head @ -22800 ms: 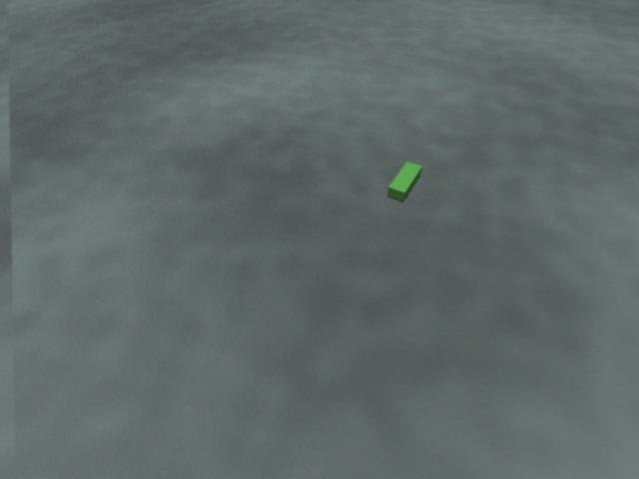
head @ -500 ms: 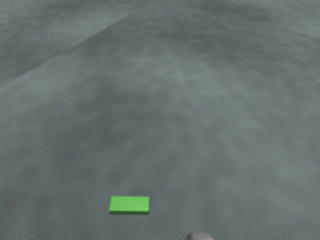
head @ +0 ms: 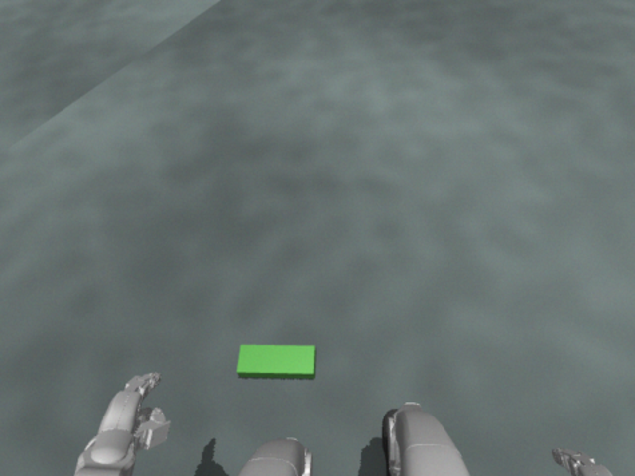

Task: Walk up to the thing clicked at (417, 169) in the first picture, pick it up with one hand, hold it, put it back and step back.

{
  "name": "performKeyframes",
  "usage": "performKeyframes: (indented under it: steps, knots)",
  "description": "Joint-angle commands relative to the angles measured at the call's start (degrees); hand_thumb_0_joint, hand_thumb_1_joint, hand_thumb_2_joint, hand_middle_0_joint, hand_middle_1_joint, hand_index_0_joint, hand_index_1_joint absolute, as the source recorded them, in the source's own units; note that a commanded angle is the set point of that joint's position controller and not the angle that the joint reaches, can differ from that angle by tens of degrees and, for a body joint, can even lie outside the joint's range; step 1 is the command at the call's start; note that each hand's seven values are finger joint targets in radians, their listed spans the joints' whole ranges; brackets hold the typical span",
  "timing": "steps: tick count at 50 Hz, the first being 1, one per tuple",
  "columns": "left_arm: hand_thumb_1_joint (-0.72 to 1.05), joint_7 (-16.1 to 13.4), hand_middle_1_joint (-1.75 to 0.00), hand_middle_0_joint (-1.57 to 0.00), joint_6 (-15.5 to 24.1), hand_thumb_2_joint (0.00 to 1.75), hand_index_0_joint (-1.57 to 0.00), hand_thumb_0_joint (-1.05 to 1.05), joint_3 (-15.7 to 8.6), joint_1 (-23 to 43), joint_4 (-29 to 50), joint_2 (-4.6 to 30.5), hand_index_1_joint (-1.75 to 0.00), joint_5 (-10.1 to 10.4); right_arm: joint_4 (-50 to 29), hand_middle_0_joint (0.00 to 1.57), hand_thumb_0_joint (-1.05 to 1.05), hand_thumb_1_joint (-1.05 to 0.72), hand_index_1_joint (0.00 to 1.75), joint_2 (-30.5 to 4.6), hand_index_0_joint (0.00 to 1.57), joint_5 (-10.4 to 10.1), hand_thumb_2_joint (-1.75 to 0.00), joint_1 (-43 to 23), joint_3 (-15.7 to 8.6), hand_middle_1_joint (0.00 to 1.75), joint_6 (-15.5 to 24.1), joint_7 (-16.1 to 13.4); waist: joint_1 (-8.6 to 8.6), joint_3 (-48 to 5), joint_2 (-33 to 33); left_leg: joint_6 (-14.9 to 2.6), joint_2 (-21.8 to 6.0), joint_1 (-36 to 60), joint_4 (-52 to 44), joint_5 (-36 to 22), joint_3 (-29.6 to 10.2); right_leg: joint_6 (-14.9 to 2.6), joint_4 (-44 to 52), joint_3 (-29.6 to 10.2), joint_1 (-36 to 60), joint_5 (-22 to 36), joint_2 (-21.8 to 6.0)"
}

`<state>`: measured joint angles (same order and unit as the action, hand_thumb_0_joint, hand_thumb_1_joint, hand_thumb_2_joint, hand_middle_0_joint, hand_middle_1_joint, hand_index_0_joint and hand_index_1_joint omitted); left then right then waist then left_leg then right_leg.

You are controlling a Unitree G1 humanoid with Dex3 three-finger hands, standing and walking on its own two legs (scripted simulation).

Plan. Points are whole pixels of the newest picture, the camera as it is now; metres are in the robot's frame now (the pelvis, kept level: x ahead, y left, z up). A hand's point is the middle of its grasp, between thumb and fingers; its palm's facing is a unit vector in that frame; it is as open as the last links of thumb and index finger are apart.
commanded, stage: walk up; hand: left
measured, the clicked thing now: (277, 361) +0.44 +0.19 -0.71
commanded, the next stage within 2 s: stand in 0.94 s
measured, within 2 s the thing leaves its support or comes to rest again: neither
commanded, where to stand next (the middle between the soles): +0.10 +0.02 m, yaw -3 degrees
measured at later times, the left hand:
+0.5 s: hand out of the picture +0.01 +0.26 -0.13, palm faces -0.09 -0.93 -0.37, open 7.4 cm
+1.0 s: hand out of the picture +0.05 +0.26 -0.11, palm faces -0.09 -0.93 -0.36, open 7.4 cm
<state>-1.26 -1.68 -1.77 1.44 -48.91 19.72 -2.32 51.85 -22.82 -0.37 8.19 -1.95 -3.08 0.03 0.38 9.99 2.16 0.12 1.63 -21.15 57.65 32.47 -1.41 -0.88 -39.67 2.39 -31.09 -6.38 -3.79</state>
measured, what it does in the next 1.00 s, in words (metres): steps on the spot: left foot, then right foot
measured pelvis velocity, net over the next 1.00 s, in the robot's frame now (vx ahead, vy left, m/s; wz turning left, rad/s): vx -0.06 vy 0.01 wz -0.07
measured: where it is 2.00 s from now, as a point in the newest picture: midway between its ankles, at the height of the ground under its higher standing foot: outside the picture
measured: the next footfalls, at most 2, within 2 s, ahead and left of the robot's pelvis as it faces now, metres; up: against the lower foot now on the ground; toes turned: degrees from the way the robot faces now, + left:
left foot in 0.04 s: +0.01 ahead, +0.11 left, +0.00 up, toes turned +0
right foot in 0.38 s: -0.02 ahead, -0.12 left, +0.00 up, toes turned -1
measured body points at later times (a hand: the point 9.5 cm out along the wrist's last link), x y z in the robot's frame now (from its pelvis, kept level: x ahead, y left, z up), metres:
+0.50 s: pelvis -0.06 +0.01 +0.02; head -0.03 +0.01 +0.47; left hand +0.02 +0.31 -0.11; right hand +0.01 -0.31 -0.10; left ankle -0.03 +0.11 -0.70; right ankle -0.06 -0.12 -0.70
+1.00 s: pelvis -0.06 +0.01 +0.05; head -0.05 +0.01 +0.50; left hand +0.05 +0.31 -0.08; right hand +0.00 -0.30 -0.08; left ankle -0.03 +0.11 -0.70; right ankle -0.06 -0.12 -0.70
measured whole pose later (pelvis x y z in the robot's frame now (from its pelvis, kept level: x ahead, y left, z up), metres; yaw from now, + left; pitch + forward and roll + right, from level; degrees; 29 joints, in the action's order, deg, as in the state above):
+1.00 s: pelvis -0.06 +0.01 +0.05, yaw -4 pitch -2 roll +0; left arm 0.1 1.3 -0.4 -5.4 -64.9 21.1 -0.6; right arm 65.1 -20.5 0.7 6.0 -1.4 0.9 1.1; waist 0.7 2.8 -0.3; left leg -1.4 0.1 -9.2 21.1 9.7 3.6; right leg 0.9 -21.2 -2.8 -7.6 -11.3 0.0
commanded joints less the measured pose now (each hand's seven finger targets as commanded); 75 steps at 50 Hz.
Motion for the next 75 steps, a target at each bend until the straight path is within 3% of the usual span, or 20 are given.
performKeyframes:
  steps: [1, 2, 3, 4, 6, 7, 10, 13, 15, 17, 18, 19, 20, 21, 24, 27, 33, 41, 51, 75]
  knots:
    - [0.9, -1.15, -0.3, -0.2, -0.11, 0.9, -0.2, 0.0, -5.88, -2.84, 1.48, 19.53, -0.3, 0.55, 3.84, 0.2, 0.0, -0.9, 0.3, -12.31, 0.2, 2.41, -0.9, 16.47, -4.41, 0.3, -0.17, 1.08, 1.91, -14.64, -13.37, -2.13, 0.01, 12.58, -23.14, -3.72, 4.3, -5.32, 15.9, -15.27, 2.11, -30.21, -11.66]
    - [0.9, -1.43, -0.3, -0.2, -0.43, 0.9, -0.2, 0.0, -5.07, -4.52, 1.07, 16.92, -0.3, 0.61, 3.75, 0.2, 0.0, -0.9, 0.3, -13.27, 0.2, 3.6, -0.9, 16.03, -5.01, 0.3, -0.19, 1.65, 2.05, -11.46, -5.61, -3.16, -1.09, 15.87, -28.31, -1.45, -0.71, -2.02, 7.63, -11.41, -6.55, -32.64, -7.39]
    - [0.9, -1.54, -0.3, -0.2, -0.58, 0.9, -0.2, 0.0, -3.47, 0.13, 3.68, 11.75, -0.3, 2.16, -0.03, 0.2, 0.0, -0.9, 0.3, -18.62, 0.2, 3.46, -0.9, 9.82, -5.51, 0.3, 0.07, 1.08, 3.53, -2.45, 16.71, -8.84, -19.96, 0.3, -44.25, 8.37, -30.64, 0.2, -12.18, -1.74, -14.47, -28.62, 5.85]
    - [0.9, -2.4, -0.3, -0.2, -0.3, 0.9, -0.2, 0.0, -6.18, 5.0, 3.32, 17.77, -0.3, 1.26, -2.48, 0.2, 0.0, -0.9, 0.3, -22.08, 0.2, 2.61, -0.9, 2.13, -6.04, 0.3, 0.73, 0.53, 4.44, 4.34, 10.52, -14.2, -26.06, -15.89, -48.79, 6.6, -38.48, 0.53, -20.51, -10.34, -6.23, -29.08, 5.13]
    - [0.9, -1.51, -0.3, -0.2, -0.39, 0.9, -0.2, 0.0, -5.26, -3.71, 0.91, 14.39, -0.3, 2.71, -3.91, 0.2, 0.0, -0.9, 0.3, -16.33, 0.2, 3.32, -0.9, -4.14, -4.41, 0.3, 2.74, -0.85, -2.3, 0.04, -1.5, -7.85, -15.91, -5.45, -36.5, -28.23, -17.99, -0.68, -30.35, -15.2, -4.2, -21.0, 8.92]
    - [0.9, -1.46, -0.3, -0.2, -0.41, 0.9, -0.2, 0.0, -5.06, -6.32, 0.01, 14.17, -0.3, 3.12, -4.05, 0.2, 0.0, -0.9, 0.3, -15.63, 0.2, 3.44, -0.9, -3.19, -4.62, 0.3, 3.09, -1.42, -2.75, -4.6, -0.49, -6.62, -14.84, 0.22, -33.78, -33.01, -14.24, -0.97, -31.25, -14.08, -4.11, -19.37, 8.72]
    - [0.9, -0.72, -0.3, -0.2, 0.52, 0.9, -0.2, 0.0, -4.67, -9.06, -0.37, 13.79, -0.3, 2.72, -3.9, 0.2, 0.0, -0.9, 0.3, -12.58, 0.2, 2.7, -0.9, -0.96, -4.9, 0.3, 3.64, -1.09, -0.73, -12.49, 4.24, -8.35, -12.86, 16.21, -29.94, -35.71, -9.11, 0.91, -24.85, -10.04, -3.74, -18.3, 7.26]
    - [0.9, -0.18, -0.3, -0.2, 1.7, 0.9, -0.2, 0.0, -3.68, -4.99, 1.6, 13.24, -0.3, 2.07, -2.53, 0.2, 0.0, -0.9, 0.3, -13.22, 0.2, 2.6, -0.9, 5.75, -5.3, 0.3, 3.89, -1.26, 3.32, -13.45, 7.27, -11.19, -15.41, 22.94, -27.77, -38.45, -10.72, 1.79, -11.33, -7.56, -1.51, -21.45, 4.75]
    - [0.9, -0.03, -0.3, -0.2, 2.5, 0.9, -0.2, 0.0, -3.16, -6.73, 0.76, 12.53, -0.3, 1.97, -2.77, 0.2, 0.0, -0.9, 0.3, -13.4, 0.2, 2.32, -0.9, 5.17, -4.84, 0.3, 3.68, -1.11, 2.29, -13.5, 8.14, -11.93, -15.76, 19.14, -25.62, -41.64, -9.43, 1.1, -1.52, -3.5, 6.74, -22.37, 4.41]
    - [0.9, -0.22, -0.3, -0.2, 3.11, 0.9, -0.2, 0.0, -2.88, -11.86, -2.82, 11.22, -0.3, 1.73, -2.9, 0.2, 0.0, -0.9, 0.3, -13.11, 0.2, 1.79, -0.9, 2.79, -4.07, 0.3, 3.15, -0.77, -0.62, -12.87, 7.25, -9.54, -13.58, 11.73, -22.26, -40.34, -5.81, -0.52, 14.25, -0.9, 18.51, -11.68, 5.46]
    - [0.9, -0.51, -0.3, -0.2, 3.73, 0.9, -0.2, 0.0, -3.26, -13.57, -4.15, 12.89, -0.3, 1.21, -3.01, 0.2, 0.0, -0.9, 0.3, -11.51, 0.2, 1.37, -0.9, 2.55, -3.32, 0.3, 2.98, -0.57, -1.16, -13.27, 4.88, -7.26, -12.6, 7.05, -20.09, -37.69, -4.98, -1.32, 18.18, -4.37, 25.13, -5.9, 3.68]
    - [0.9, -0.68, -0.3, -0.2, 4.44, 0.9, -0.2, 0.0, -3.64, -13.12, -4.13, 15.83, -0.3, 0.6, -3.22, 0.2, 0.0, -0.9, 0.3, -8.8, 0.2, 0.83, -0.9, 3.92, -2.37, 0.3, 3.16, -0.35, -0.17, -14.51, -2.27, -4.2, -9.41, 0.54, -16.77, -28.99, -3.6, -3.18, 17.48, -16.59, 30.8, 0.07, -2.48]
    - [0.9, -0.56, -0.3, -0.2, 4.53, 0.9, -0.2, 0.0, -3.8, -9.99, -3.55, 19.2, -0.3, 0.78, -3.47, 0.2, 0.0, -0.9, 0.3, -8.71, 0.2, 0.78, -0.9, 2.3, -2.34, 0.3, 2.99, -0.43, 0.2, -12.46, -7.29, -1.96, -4.55, -2.53, -17.06, -11.12, -0.32, -9.4, 16.91, -26.98, 25.45, -1.58, -11.85]
    - [0.9, -0.24, -0.3, -0.2, 4.53, 0.9, -0.2, 0.0, -3.61, -6.82, -2.57, 20.23, -0.3, 0.86, -1.5, 0.2, 0.0, -0.9, 0.3, -10.17, 0.2, 0.94, -0.9, 2.42, -3.01, 0.3, 3.01, -0.87, 1.04, -11.47, -8.42, -1.88, -4.46, 6.3, -15.71, -3.42, -0.89, -12.45, 16.0, -28.55, 14.7, -2.62, -14.87]
    - [0.9, 0.26, -0.3, -0.2, 4.54, 0.9, -0.2, 0.0, -1.74, -5.6, -4.12, 15.37, -0.3, 1.86, 0.82, 0.2, 0.0, -0.9, 0.3, -11.35, 0.2, 0.76, -0.9, -0.22, -3.2, 0.3, 4.29, -0.06, 2.02, -10.51, -4.05, -3.34, -6.99, 13.37, -29.94, -17.8, -4.05, -3.54, 13.41, -14.13, 11.01, -3.13, -4.61]
    - [0.9, 0.92, -0.3, -0.2, 4.18, 0.9, -0.2, 0.0, -1.36, -7.19, -6.75, 13.93, -0.3, 1.67, 1.88, 0.2, 0.0, -0.9, 0.3, -11.98, 0.2, 1.04, -0.9, -3.45, -2.34, 0.3, 4.6, 0.55, -0.2, -7.37, -4.67, -5.02, -11.01, 5.54, -36.65, -3.02, -9.03, -2.1, 16.39, -11.41, 15.09, -17.78, -0.17]
    - [0.9, 1.19, -0.3, -0.2, 4.59, 0.9, -0.2, 0.0, -1.24, -5.61, -9.17, 13.53, -0.3, 1.8, 5.51, 0.2, 0.0, -0.9, 0.3, -10.66, 0.2, 1.35, -0.9, -4.8, -1.65, 0.3, 5.07, 0.78, -0.03, -6.6, -2.27, -2.23, -8.07, 7.73, -39.38, -6.14, -5.41, -2.2, 21.57, -13.32, 14.99, -16.35, -1.53]
    - [0.9, 0.99, -0.3, -0.2, 5.0, 0.9, -0.2, 0.0, -0.81, -3.54, -10.97, 12.87, -0.3, 1.74, 8.21, 0.2, 0.0, -0.9, 0.3, -9.54, 0.2, 1.11, -0.9, -5.44, -1.44, 0.3, 5.63, 0.51, 0.29, -10.59, -3.79, -1.61, -8.24, 13.05, -39.8, -19.02, -2.68, -1.18, 22.3, -12.11, 19.4, -2.07, -2.84]
    - [0.9, 0.81, -0.3, -0.2, 4.37, 0.9, -0.2, 0.0, -0.23, -4.21, -12.19, 12.42, -0.3, 2.26, 9.83, 0.2, 0.0, -0.9, 0.3, -9.23, 0.2, 0.8, -0.9, -7.08, -1.13, 0.3, 5.67, 0.08, -0.08, -14.15, -1.74, -1.5, -9.61, 18.05, -40.34, -33.39, -2.79, -0.13, 21.97, -9.83, 23.53, 6.61, -2.84]
    - [0.9, 0.81, -0.3, -0.2, 3.92, 0.9, -0.2, 0.0, -0.1, -4.71, -12.58, 11.51, -0.3, 1.93, 10.71, 0.2, 0.0, -0.9, 0.3, -8.88, 0.2, 0.85, -0.9, -8.04, -0.93, 0.3, 5.23, -0.02, 0.1, -10.54, -1.79, -1.28, -9.25, 16.49, -43.74, -25.38, -3.31, 0.36, 25.26, -8.99, 22.28, -0.08, -3.11]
